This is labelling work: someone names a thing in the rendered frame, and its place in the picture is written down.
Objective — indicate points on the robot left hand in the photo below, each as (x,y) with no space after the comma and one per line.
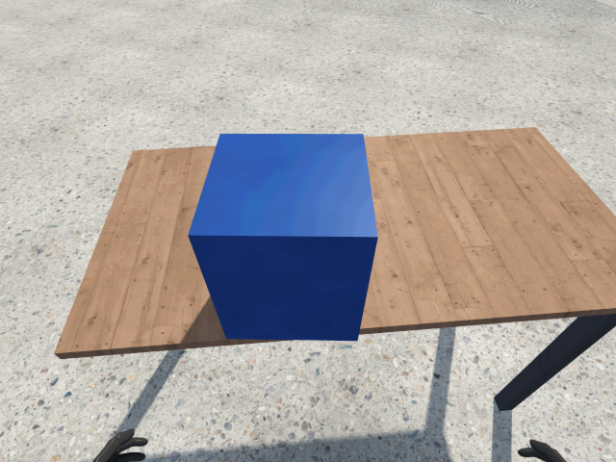
(122,441)

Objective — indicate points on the carton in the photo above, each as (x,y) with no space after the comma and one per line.
(284,233)

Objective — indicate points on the table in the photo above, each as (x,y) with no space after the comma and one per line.
(474,227)

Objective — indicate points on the robot right hand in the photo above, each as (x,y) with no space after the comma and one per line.
(542,451)

